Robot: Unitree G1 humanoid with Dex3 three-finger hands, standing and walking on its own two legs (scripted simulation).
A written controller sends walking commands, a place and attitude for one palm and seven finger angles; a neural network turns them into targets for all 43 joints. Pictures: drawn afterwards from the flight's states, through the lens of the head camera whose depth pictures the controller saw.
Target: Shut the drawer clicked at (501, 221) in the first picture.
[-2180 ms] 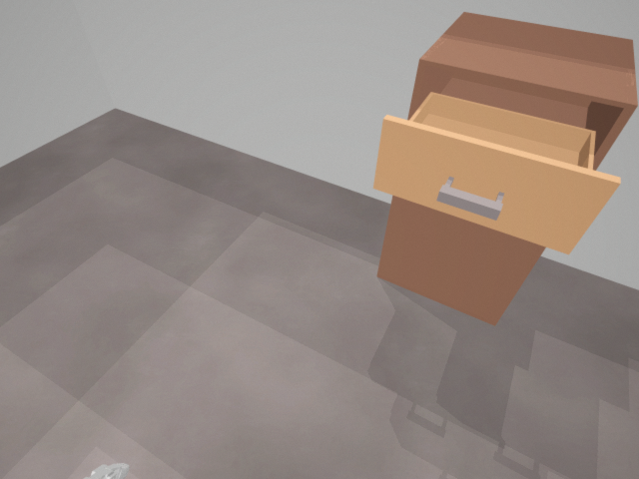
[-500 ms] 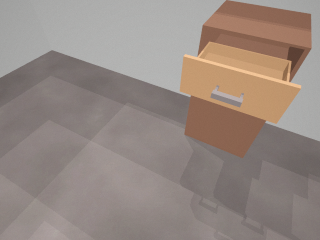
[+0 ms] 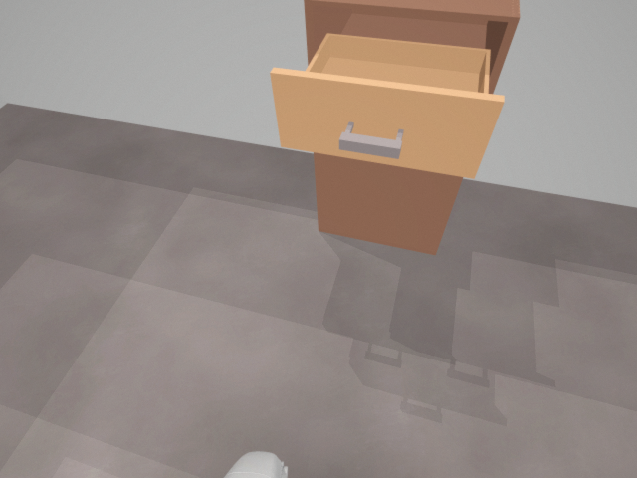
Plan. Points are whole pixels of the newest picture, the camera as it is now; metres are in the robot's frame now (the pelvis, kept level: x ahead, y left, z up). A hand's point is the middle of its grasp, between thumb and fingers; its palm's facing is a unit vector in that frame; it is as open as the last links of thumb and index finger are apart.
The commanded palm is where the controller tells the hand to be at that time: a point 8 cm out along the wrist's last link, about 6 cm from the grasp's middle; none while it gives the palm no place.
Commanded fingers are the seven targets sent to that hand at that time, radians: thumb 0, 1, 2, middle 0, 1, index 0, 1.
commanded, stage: turn to face it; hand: left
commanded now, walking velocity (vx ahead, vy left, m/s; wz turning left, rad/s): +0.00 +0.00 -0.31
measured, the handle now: (372, 138) +0.70 -0.04 -0.01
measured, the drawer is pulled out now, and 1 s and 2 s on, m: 0.29 0.29 0.29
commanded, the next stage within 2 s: take the last steps up to it in 0.26 s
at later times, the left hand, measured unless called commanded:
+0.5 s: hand out of the picture +0.07 +0.26 -0.17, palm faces -0.12 -0.97 -0.19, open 7.4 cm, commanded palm none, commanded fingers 0.00 0.90 0.90 -0.20 -0.30 -0.20 -0.30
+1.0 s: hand (283, 440) +0.19 +0.08 -0.16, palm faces -0.18 -0.97 -0.17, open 7.2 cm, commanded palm none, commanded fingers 0.00 0.90 0.90 -0.20 -0.30 -0.20 -0.30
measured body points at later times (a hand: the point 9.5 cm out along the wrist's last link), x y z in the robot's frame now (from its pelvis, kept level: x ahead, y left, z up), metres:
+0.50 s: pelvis -0.02 +0.06 +0.01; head -0.02 +0.09 +0.45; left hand +0.08 +0.31 -0.16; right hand -0.03 -0.18 -0.13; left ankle -0.03 +0.16 -0.74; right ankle -0.05 -0.08 -0.65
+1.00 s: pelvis +0.05 -0.07 +0.00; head +0.06 -0.06 +0.45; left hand +0.20 +0.13 -0.15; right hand -0.08 -0.27 -0.15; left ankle +0.04 +0.07 -0.66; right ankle +0.03 -0.16 -0.74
